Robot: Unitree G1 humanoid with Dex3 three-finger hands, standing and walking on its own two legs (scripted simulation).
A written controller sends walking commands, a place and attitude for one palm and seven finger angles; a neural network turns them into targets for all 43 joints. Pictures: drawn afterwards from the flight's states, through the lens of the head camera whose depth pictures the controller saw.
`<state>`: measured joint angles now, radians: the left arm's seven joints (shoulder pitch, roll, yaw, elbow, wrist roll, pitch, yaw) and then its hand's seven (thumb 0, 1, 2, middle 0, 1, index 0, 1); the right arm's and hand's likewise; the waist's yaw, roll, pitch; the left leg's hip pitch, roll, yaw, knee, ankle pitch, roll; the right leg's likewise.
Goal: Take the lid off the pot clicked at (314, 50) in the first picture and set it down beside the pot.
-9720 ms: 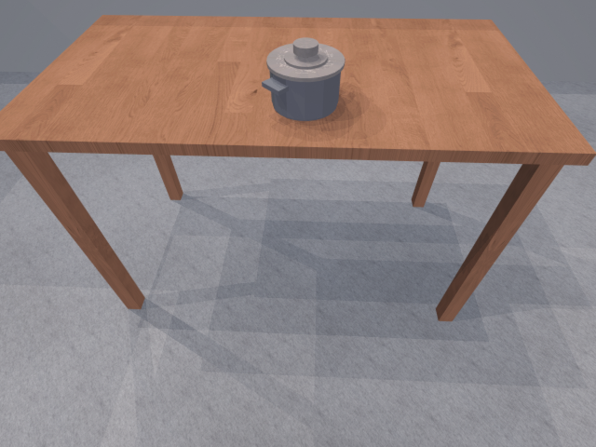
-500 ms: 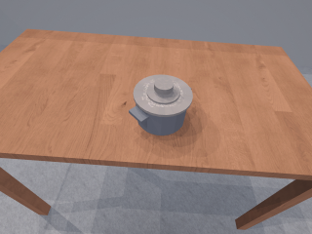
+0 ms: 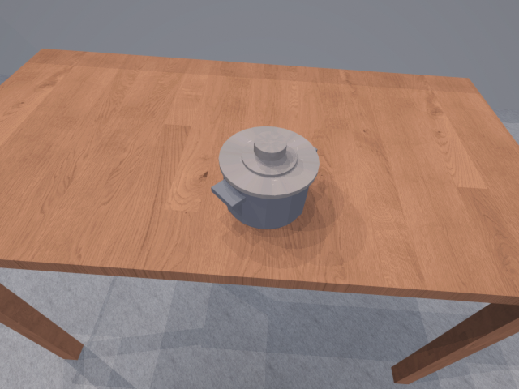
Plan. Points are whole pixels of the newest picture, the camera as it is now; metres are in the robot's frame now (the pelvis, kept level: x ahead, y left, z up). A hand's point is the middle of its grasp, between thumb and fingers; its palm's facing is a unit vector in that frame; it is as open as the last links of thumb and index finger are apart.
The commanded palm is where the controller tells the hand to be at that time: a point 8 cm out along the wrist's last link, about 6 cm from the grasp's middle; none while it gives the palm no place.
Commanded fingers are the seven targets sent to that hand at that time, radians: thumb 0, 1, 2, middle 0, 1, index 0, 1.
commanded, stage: shuffle to correct the standing spot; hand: left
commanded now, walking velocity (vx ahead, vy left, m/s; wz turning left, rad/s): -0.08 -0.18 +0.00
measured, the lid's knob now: (270, 145) +0.44 +0.02 +0.15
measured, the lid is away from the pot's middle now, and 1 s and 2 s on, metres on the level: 0.00 0.00 0.00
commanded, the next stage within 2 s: come to a stop and stand still in 0.58 s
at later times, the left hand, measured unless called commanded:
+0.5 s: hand out of the picture -0.07 +0.11 -0.18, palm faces +0.03 -0.99 -0.17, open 7.4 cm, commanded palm none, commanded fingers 0.00 0.90 0.90 -0.20 -0.30 -0.20 -0.30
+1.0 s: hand out of the picture -0.05 +0.06 -0.18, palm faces +0.08 -0.98 -0.17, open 7.4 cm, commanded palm none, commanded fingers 0.00 0.90 0.90 -0.20 -0.30 -0.20 -0.30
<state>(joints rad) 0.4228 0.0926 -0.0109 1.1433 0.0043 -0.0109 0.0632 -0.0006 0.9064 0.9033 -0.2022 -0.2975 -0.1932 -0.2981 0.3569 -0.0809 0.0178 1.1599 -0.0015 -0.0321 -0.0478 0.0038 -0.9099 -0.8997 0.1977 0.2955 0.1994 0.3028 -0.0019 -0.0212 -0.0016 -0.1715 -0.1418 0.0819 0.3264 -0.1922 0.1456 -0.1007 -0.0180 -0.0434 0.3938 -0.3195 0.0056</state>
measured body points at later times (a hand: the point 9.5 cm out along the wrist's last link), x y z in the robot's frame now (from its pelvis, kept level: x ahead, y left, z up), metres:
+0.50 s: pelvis -0.03 -0.04 +0.00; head +0.00 -0.03 +0.45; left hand -0.07 +0.16 -0.16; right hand -0.06 -0.25 -0.16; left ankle -0.01 +0.02 -0.74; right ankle -0.07 -0.12 -0.74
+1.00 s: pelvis -0.05 -0.10 +0.00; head -0.03 -0.09 +0.45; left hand -0.05 +0.11 -0.17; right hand -0.12 -0.31 -0.15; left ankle -0.04 -0.01 -0.75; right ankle -0.08 -0.14 -0.72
